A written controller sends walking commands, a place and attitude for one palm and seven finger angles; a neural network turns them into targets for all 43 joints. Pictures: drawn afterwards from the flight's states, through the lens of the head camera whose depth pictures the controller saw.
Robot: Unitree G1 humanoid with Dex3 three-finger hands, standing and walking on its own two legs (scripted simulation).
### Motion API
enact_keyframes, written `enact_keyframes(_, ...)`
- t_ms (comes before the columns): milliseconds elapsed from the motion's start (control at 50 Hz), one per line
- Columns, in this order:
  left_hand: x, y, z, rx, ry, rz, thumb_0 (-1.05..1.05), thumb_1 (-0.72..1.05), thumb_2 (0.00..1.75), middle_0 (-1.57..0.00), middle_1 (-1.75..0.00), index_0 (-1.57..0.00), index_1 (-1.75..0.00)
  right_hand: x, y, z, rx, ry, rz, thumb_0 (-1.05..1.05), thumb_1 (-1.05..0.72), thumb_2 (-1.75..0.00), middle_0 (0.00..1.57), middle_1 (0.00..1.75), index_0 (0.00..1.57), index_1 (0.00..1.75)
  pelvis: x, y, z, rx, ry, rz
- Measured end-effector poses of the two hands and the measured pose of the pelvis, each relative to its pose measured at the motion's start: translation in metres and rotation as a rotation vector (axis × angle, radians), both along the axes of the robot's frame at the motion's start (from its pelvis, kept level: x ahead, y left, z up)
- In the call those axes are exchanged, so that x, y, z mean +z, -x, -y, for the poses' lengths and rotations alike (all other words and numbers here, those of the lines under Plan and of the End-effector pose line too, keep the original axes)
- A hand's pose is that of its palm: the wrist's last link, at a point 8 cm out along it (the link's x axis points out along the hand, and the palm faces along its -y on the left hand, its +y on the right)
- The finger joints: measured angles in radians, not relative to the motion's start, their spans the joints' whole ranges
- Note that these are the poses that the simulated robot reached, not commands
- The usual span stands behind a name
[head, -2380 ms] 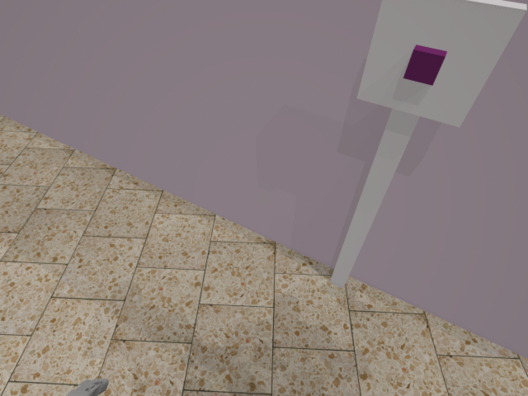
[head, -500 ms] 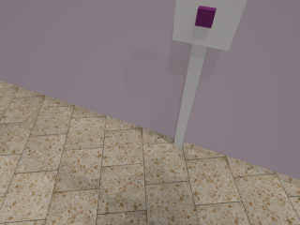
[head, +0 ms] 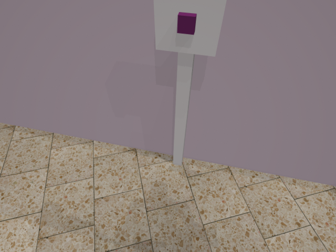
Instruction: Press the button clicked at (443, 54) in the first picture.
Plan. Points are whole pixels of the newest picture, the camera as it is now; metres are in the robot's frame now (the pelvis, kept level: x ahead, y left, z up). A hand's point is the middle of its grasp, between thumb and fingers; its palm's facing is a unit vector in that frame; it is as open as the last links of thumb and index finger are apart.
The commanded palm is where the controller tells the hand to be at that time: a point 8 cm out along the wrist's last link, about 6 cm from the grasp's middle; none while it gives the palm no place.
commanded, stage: turn to face it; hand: left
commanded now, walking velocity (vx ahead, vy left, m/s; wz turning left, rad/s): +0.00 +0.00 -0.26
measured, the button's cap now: (186, 23) +0.72 +0.01 +0.20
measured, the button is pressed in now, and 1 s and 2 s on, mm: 0 0 0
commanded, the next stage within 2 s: take the last steps up to it in 0.06 s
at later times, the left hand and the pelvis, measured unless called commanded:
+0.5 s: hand out of the picture +0.07 +0.25 -0.18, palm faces -0.15 -0.98 -0.14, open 7.4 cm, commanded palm none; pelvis +0.01 +0.06 +0.01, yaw -10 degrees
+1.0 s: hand (155, 203) +0.28 +0.07 -0.17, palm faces -0.15 -0.98 -0.16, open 7.1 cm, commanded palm none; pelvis +0.15 -0.08 -0.01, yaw -10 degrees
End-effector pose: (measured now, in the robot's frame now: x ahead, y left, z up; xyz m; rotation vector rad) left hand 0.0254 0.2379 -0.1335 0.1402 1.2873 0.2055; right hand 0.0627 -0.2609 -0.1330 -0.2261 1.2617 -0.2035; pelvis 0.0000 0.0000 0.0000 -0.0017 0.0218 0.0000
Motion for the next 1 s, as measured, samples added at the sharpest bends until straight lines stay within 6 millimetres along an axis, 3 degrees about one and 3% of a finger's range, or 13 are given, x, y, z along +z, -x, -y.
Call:
enact_keyframes(140, -0.019, -0.010, -0.038, -0.044, 0.027, 0.019, 0.01, 0.91, 0.90, -0.20, -0.30, -0.21, -0.30, 0.008, 0.014, -0.042, -0.039, 0.016, 0.075, 0.00, -0.91, -0.90, 0.20, 0.30, 0.20, 0.29, -0.007, 0.009, -0.034, -0.041, 0.028, 0.006)
enact_keyframes(280, -0.014, -0.023, -0.071, -0.108, 0.039, 0.006, 0.01, 0.91, 0.90, -0.20, -0.30, -0.20, -0.30, 0.019, 0.060, -0.085, -0.100, 0.001, 0.029, 0.00, -0.90, -0.90, 0.20, 0.30, 0.20, 0.30, 0.004, 0.010, -0.058, -0.097, 0.041, 0.016)
enact_keyframes(400, -0.013, -0.031, -0.079, -0.164, 0.050, -0.041, 0.01, 0.91, 0.90, -0.20, -0.30, -0.20, -0.30, 0.021, 0.103, -0.103, -0.205, -0.007, -0.038, 0.00, -0.90, -0.90, 0.20, 0.30, 0.20, 0.30, 0.009, -0.001, -0.065, -0.146, 0.049, 0.010)
enact_keyframes(480, -0.015, -0.045, -0.068, -0.205, 0.067, -0.077, 0.01, 0.91, 0.90, -0.20, -0.30, -0.20, -0.30, 0.022, 0.136, -0.111, -0.282, -0.012, -0.119, 0.00, -0.90, -0.90, 0.20, 0.30, 0.20, 0.30, 0.009, -0.011, -0.061, -0.174, 0.050, 0.007)
enact_keyframes(560, -0.018, -0.071, -0.045, -0.255, 0.094, -0.091, 0.01, 0.91, 0.90, -0.19, -0.30, -0.20, -0.30, 0.025, 0.168, -0.116, -0.357, -0.026, -0.221, 0.00, -0.90, -0.90, 0.20, 0.30, 0.20, 0.30, 0.009, -0.023, -0.050, -0.197, 0.049, 0.003)
enact_keyframes(640, -0.020, -0.110, -0.008, -0.312, 0.125, -0.072, 0.01, 0.92, 0.90, -0.19, -0.30, -0.20, -0.30, 0.031, 0.192, -0.117, -0.419, -0.054, -0.328, 0.00, -0.90, -0.90, 0.20, 0.30, 0.20, 0.30, 0.008, -0.039, -0.033, -0.212, 0.045, -0.004)
enact_keyframes(720, -0.022, -0.162, 0.040, -0.373, 0.150, -0.022, 0.01, 0.91, 0.90, -0.19, -0.30, -0.20, -0.30, 0.032, 0.201, -0.110, -0.471, -0.090, -0.418, 0.00, -0.90, -0.90, 0.20, 0.30, 0.20, 0.30, 0.003, -0.059, -0.009, -0.223, 0.038, -0.014)
enact_keyframes(800, -0.024, -0.220, 0.092, -0.421, 0.153, 0.054, 0.01, 0.91, 0.90, -0.20, -0.30, -0.20, -0.30, 0.023, 0.193, -0.091, -0.506, -0.137, -0.481, 0.00, -0.90, -0.90, 0.20, 0.30, 0.20, 0.30, -0.008, -0.087, 0.025, -0.225, 0.026, -0.024)
enact_keyframes(860, -0.028, -0.252, 0.121, -0.410, 0.134, 0.139, 0.01, 0.91, 0.90, -0.20, -0.30, -0.20, -0.30, 0.005, 0.170, -0.065, -0.495, -0.173, -0.505, 0.00, -0.90, -0.90, 0.20, 0.30, 0.20, 0.30, -0.021, -0.108, 0.051, -0.213, 0.023, -0.016)
enact_keyframes(920, -0.021, -0.257, 0.130, -0.361, 0.118, 0.154, 0.01, 0.91, 0.90, -0.20, -0.30, -0.20, -0.30, -0.006, 0.118, -0.028, -0.445, -0.162, -0.430, 0.00, -0.90, -0.90, 0.20, 0.30, 0.20, 0.30, -0.016, -0.125, 0.066, -0.198, 0.022, 0.002)
enact_keyframes(1000, -0.010, -0.258, 0.119, -0.258, 0.062, 0.158, -0.03, 0.94, 0.90, -0.20, -0.30, -0.21, -0.30, -0.014, 0.018, 0.023, -0.342, -0.111, -0.228, 0.00, -0.91, -0.90, 0.20, 0.30, 0.20, 0.29, -0.008, -0.150, 0.079, -0.171, 0.035, 0.009)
